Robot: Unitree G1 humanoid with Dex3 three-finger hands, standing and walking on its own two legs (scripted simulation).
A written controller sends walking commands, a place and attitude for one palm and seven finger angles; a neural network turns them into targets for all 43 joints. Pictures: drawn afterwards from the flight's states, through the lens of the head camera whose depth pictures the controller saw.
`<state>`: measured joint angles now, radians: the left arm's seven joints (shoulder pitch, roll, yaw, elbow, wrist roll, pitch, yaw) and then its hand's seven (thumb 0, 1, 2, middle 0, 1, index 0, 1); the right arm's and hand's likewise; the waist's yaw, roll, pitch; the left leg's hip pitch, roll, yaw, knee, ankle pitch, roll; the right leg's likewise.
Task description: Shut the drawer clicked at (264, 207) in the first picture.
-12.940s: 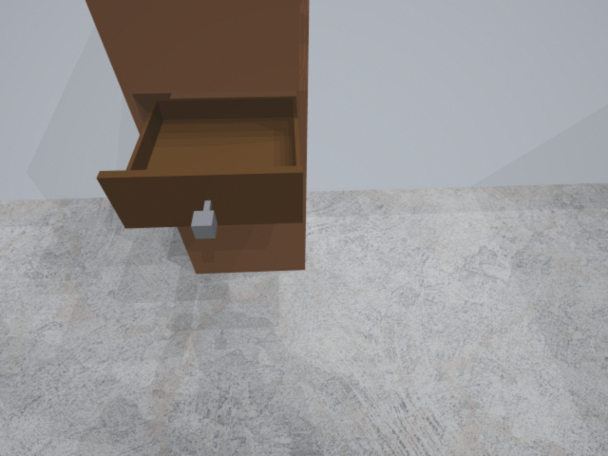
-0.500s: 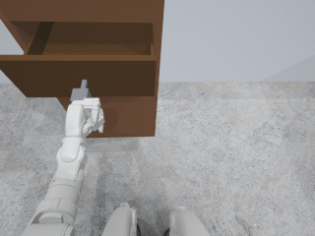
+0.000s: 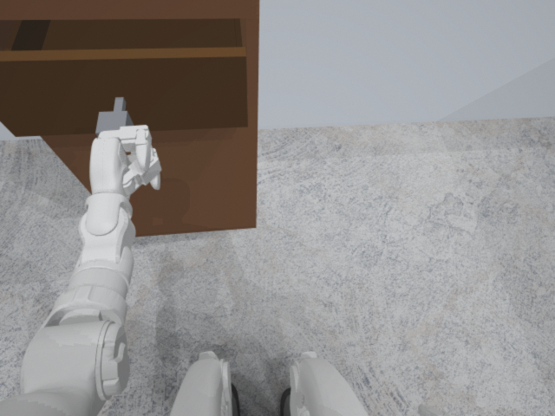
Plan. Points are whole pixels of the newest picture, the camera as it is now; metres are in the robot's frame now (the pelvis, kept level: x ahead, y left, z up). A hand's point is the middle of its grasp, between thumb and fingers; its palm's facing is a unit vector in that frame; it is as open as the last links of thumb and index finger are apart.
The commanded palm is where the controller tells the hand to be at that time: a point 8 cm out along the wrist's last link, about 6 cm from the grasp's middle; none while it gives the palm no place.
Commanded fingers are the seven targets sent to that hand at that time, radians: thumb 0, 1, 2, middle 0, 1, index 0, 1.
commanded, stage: push the drawer shut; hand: left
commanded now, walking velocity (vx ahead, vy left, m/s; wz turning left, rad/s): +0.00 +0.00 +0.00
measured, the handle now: (118, 120) +0.54 +0.21 +0.04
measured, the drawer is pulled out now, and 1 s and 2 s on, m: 0.08 0.00 0.00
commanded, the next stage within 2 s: pull the fist back off the drawer in 0.96 s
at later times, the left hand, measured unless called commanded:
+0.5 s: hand (158, 133) +0.52 +0.15 +0.04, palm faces +0.04 -1.00 -0.04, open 3.5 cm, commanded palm +0.51 +0.20 +0.04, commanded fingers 0.00 0.90 0.90 -1.40 -1.60 -1.40 -1.60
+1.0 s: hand (158, 120) +0.55 +0.15 +0.04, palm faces +0.04 -1.00 -0.04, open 3.7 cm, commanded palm +0.58 +0.20 +0.04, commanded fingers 0.00 0.90 0.90 -1.40 -1.60 -1.40 -1.60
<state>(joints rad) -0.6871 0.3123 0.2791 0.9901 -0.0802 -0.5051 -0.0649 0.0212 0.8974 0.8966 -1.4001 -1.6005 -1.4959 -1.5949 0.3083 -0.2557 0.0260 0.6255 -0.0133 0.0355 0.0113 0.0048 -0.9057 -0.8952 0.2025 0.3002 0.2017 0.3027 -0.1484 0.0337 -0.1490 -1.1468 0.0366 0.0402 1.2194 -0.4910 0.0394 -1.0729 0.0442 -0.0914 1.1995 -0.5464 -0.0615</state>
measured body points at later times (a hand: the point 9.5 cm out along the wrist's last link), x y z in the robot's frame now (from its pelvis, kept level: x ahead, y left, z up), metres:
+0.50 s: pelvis +0.00 +0.00 -0.01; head +0.15 +0.02 +0.42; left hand +0.52 +0.20 +0.04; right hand +0.00 -0.26 -0.12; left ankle +0.04 +0.10 -0.63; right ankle +0.01 -0.09 -0.63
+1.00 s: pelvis -0.02 +0.01 -0.02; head +0.15 +0.04 +0.39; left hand +0.54 +0.20 +0.04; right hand -0.04 -0.25 -0.12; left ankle +0.04 +0.10 -0.63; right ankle +0.01 -0.09 -0.63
